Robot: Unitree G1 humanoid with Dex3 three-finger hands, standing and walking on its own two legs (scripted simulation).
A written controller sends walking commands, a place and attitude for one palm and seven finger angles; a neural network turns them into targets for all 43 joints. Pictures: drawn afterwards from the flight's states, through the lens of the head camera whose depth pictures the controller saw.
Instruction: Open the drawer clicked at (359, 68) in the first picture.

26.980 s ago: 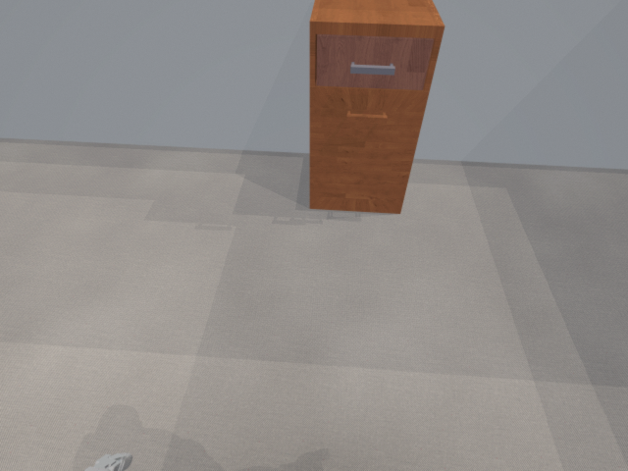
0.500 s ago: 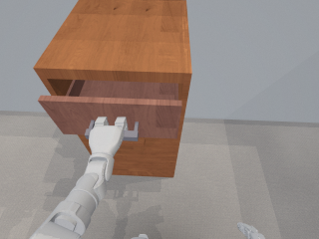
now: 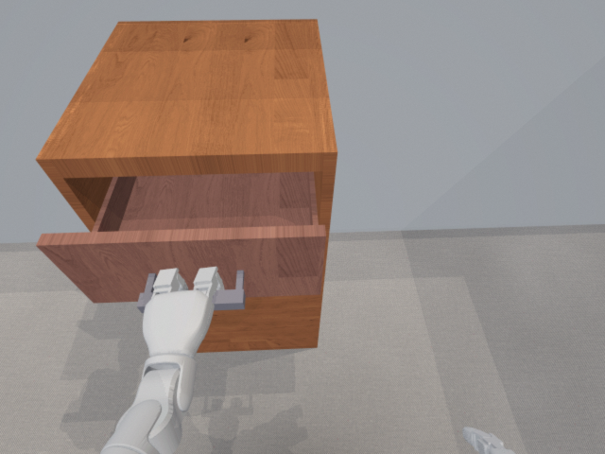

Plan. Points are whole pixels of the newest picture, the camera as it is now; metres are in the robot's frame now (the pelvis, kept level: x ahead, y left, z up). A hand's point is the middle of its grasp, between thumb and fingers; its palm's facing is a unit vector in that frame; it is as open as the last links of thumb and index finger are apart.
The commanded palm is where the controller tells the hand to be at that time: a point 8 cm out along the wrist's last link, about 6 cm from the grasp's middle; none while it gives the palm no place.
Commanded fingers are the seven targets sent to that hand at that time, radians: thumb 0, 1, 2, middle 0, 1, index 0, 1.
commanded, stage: pull the drawer open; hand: left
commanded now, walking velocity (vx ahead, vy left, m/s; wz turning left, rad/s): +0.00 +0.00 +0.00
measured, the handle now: (194, 289) +0.36 +0.17 -0.02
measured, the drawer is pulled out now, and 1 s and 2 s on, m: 0.12 0.29 0.30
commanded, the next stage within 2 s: open the thumb to release the handle in 1.32 s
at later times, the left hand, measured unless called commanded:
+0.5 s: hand (188, 389) +0.22 +0.16 -0.04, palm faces +0.02 -0.21 -0.98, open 5.9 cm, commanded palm +0.16 +0.16 +0.02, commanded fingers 0.00 0.90 0.90 -0.40 -1.35 -0.40 -1.35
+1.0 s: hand out of the picture +0.14 +0.15 -0.04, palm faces -0.04 -0.20 -0.98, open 6.1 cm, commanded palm +0.08 +0.15 +0.02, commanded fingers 0.00 0.90 0.90 -0.40 -1.35 -0.40 -1.35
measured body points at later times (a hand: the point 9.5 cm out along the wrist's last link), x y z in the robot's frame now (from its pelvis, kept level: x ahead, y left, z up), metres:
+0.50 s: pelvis +0.01 +0.00 -0.02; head +0.06 -0.01 +0.43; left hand +0.21 +0.17 +0.01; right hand +0.24 -0.19 -0.11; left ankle -0.02 +0.05 -0.69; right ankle -0.03 -0.09 -0.69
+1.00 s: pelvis -0.01 -0.02 -0.04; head +0.03 -0.05 +0.41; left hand +0.13 +0.16 +0.02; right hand +0.22 -0.22 -0.12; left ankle -0.02 +0.05 -0.69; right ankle -0.03 -0.09 -0.69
